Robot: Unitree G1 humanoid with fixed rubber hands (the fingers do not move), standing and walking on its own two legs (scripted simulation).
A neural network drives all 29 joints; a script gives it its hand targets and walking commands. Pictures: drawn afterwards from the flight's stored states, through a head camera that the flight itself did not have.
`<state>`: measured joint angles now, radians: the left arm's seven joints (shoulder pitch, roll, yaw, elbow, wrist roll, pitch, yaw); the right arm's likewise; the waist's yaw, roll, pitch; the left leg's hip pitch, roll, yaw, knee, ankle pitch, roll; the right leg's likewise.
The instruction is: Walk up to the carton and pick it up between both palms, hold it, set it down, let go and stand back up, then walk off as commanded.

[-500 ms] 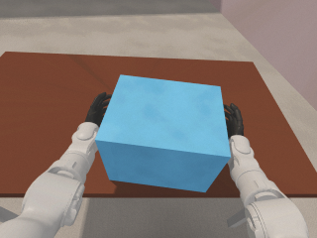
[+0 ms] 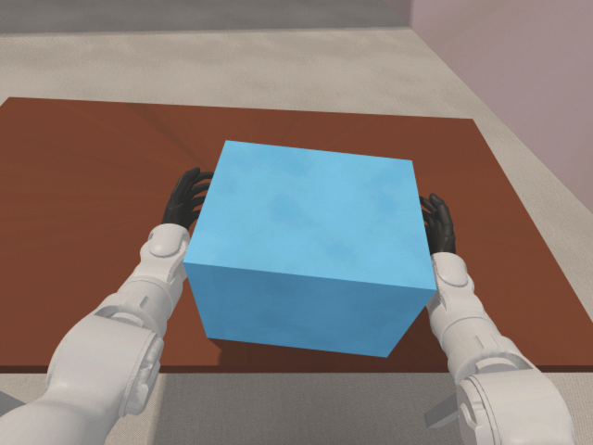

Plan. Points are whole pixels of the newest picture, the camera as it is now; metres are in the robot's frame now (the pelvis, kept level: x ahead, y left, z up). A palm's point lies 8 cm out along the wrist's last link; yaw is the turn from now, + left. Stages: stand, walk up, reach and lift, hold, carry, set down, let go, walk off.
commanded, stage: reach and lift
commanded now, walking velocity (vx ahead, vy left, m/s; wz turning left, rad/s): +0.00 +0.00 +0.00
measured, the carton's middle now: (307, 250) +0.41 -0.04 +0.02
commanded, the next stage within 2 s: none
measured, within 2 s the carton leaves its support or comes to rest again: leaves its support in 0.90 s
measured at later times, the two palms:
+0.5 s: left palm (178, 220) +0.43 +0.14 +0.07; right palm (437, 247) +0.38 -0.23 +0.06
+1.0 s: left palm (164, 212) +0.43 +0.16 +0.10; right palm (433, 245) +0.37 -0.22 +0.08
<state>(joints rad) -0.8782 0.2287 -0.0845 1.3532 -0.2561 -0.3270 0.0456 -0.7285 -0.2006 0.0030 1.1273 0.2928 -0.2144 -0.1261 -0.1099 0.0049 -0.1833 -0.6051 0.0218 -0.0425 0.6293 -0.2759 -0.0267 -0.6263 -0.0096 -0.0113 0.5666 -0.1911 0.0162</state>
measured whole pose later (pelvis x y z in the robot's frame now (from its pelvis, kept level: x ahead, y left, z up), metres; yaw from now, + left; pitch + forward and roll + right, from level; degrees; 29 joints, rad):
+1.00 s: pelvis +0.02 +0.00 +0.02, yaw +2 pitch +9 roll -1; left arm -0.74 0.19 0.05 1.28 -0.08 -0.47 0.00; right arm -0.53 -0.09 -0.22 0.91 0.00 -0.29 -0.10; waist -0.11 0.03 -0.14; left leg -0.37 0.01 -0.08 0.41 -0.20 -0.02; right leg -0.36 -0.02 -0.05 0.32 -0.12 0.02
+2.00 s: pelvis +0.01 +0.01 +0.03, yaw +1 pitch -1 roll -1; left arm -0.56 0.13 0.18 0.45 0.07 0.28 -0.02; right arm -0.52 -0.15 -0.14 0.59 0.09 0.14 -0.09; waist -0.07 -0.05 -0.05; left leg -0.12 0.01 -0.05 0.32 -0.17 -0.01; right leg -0.12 -0.03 -0.02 0.23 -0.08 0.03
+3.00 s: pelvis +0.01 +0.00 +0.03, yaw +0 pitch -4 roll -1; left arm -0.60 0.06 0.28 0.17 0.18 0.66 -0.04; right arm -0.66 -0.22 -0.12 0.53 0.20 0.39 -0.05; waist -0.06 -0.03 -0.05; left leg -0.06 0.01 -0.04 0.32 -0.18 -0.01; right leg -0.08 -0.01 0.01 0.25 -0.10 0.02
